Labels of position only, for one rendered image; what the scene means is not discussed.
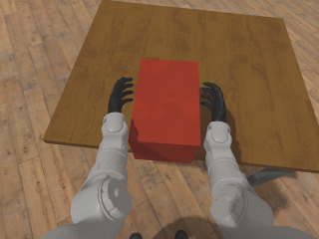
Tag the left robot hand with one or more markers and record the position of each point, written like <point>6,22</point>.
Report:
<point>116,100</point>

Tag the robot right upper arm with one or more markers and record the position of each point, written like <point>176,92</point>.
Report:
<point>239,214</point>

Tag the table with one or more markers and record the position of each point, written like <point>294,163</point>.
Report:
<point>251,58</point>

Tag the robot right forearm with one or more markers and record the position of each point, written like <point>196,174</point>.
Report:
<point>220,162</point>

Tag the right robot hand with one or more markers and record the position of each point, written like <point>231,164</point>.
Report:
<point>217,106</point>

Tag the robot left forearm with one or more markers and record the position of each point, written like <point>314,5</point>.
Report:
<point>112,156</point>

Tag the carton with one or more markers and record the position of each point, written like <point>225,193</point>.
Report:
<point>165,124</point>

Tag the robot left upper arm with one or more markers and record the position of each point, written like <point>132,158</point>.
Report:
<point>98,212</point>

